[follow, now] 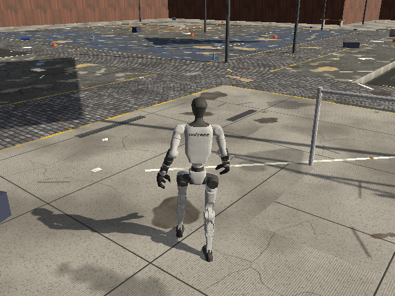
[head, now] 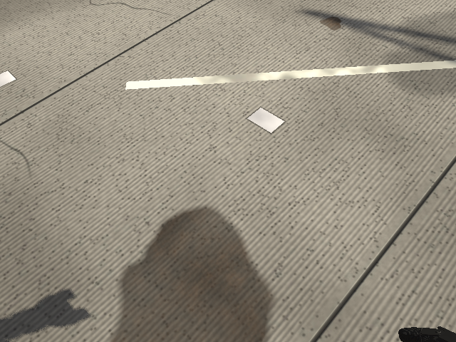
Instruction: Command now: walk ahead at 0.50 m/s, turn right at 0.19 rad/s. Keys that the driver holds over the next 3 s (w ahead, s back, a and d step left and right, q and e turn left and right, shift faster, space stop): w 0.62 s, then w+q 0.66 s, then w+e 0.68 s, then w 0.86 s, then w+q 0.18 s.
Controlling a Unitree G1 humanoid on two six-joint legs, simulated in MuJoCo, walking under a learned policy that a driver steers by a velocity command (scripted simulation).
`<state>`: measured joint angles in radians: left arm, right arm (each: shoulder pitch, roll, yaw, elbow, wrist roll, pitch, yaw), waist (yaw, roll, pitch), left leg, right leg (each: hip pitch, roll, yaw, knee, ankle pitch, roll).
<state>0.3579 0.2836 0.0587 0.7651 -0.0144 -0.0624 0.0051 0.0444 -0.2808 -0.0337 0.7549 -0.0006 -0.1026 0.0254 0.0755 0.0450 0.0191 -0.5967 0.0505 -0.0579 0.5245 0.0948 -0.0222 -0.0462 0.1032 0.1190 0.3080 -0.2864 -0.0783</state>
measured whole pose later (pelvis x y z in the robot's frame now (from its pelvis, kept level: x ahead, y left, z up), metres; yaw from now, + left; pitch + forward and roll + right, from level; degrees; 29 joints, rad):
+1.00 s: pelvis +0.56 -0.01 +0.00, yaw +8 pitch +1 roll -3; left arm 0.32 0.27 0.07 0.84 0.01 -0.09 0.00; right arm 0.15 -0.28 -0.06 0.80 0.02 -0.04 0.03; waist 0.06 0.04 0.02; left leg -0.68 0.11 -0.05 0.74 0.04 0.00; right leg 0.03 0.04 -0.19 0.20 -0.24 -0.03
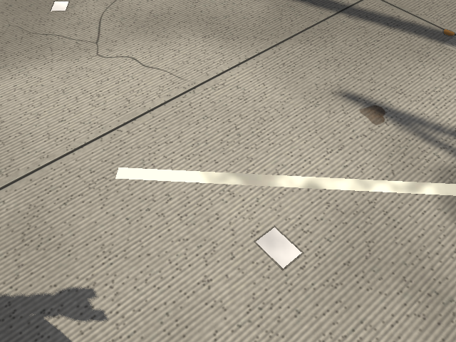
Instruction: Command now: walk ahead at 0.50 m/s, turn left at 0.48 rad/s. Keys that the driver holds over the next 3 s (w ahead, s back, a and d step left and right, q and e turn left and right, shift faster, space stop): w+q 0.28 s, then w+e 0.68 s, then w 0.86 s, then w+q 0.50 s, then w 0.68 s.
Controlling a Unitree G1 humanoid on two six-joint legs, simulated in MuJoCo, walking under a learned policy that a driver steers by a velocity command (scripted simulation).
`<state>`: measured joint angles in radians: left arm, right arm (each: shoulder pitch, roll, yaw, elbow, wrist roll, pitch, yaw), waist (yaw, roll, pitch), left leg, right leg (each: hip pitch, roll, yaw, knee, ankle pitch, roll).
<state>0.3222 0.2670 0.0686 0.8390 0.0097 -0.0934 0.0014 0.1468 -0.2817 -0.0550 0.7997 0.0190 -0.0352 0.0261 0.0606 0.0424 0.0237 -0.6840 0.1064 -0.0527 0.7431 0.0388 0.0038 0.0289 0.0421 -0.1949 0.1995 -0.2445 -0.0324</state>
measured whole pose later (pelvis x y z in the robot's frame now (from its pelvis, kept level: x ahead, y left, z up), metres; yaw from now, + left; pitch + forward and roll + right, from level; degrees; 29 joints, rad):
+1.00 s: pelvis +0.59 +0.06 +0.00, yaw -5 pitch +2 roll +0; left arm 0.32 0.28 0.06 0.73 -0.02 -0.05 0.00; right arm 0.10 -0.29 -0.04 0.68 -0.01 -0.09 0.00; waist 0.06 0.02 0.03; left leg -0.65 0.08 -0.11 0.72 -0.08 -0.07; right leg -0.18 0.12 0.12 0.35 -0.20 -0.08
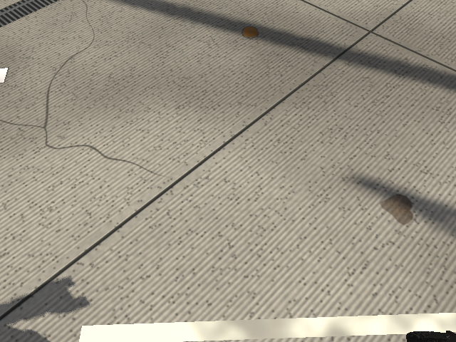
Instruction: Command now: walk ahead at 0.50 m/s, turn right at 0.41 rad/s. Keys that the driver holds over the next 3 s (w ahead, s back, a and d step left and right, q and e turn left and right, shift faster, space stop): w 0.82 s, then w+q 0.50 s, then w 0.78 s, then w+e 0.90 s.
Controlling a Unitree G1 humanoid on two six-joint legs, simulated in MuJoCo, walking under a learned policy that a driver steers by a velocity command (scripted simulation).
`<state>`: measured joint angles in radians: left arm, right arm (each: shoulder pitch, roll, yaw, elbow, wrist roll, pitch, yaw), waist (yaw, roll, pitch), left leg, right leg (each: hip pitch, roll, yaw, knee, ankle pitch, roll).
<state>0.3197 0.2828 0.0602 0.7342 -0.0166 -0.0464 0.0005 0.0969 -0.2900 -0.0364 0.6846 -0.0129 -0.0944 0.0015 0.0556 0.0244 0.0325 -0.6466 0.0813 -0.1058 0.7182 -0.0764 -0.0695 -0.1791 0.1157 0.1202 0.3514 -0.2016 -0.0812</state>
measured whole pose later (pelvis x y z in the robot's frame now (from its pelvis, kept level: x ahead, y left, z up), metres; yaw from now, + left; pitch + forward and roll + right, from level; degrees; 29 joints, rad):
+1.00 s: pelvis +0.54 -0.02 +0.00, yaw -2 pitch +1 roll -2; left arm 0.34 0.27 0.06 0.83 0.01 -0.09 -0.02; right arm 0.16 -0.30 -0.05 0.77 0.02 -0.05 0.01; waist 0.05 0.05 0.01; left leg -0.70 0.11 -0.06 0.82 -0.02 -0.01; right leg -0.06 0.06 -0.08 0.22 -0.19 -0.05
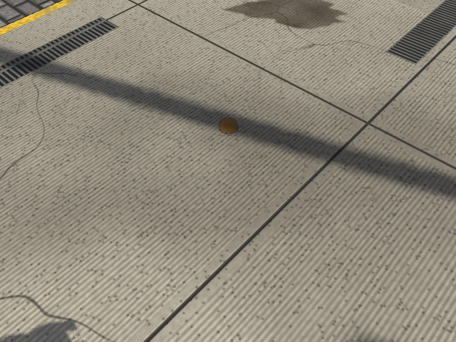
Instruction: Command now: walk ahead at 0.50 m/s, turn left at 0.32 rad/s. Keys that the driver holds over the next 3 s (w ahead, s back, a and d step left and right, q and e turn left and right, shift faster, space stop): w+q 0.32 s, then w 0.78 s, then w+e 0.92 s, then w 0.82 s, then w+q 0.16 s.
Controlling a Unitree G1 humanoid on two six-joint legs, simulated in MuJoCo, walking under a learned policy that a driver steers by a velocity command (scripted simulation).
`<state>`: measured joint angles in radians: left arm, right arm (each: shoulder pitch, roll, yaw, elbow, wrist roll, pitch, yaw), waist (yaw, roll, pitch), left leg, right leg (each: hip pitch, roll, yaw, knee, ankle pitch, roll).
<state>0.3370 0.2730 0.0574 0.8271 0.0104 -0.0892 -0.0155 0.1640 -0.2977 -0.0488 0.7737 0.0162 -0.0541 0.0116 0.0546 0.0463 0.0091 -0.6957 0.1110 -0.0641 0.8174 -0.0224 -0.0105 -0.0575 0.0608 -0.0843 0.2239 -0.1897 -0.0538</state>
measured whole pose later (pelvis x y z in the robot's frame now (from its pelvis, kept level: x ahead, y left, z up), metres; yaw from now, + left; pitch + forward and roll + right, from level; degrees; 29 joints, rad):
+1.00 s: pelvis +0.57 +0.09 +0.00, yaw +16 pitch +1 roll -1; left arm 0.33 0.26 0.04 0.85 0.00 -0.09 -0.02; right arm 0.19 -0.30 -0.06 0.73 0.00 -0.06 0.00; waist 0.05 0.04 0.02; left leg -0.65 0.11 -0.05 0.91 -0.16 -0.01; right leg -0.13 0.06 -0.03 0.28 -0.17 -0.07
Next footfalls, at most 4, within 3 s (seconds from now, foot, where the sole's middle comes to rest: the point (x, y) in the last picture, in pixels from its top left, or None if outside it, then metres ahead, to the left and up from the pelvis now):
0.22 left None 0.28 0.16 -0.78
0.72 right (249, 302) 0.62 0.01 -0.78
1.24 left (158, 236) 0.84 0.33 -0.78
1.78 right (231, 171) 1.14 0.09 -0.78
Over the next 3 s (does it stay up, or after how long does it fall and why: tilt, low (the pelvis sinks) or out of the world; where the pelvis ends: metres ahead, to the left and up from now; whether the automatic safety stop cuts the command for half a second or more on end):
stays up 1.65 0.01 0.00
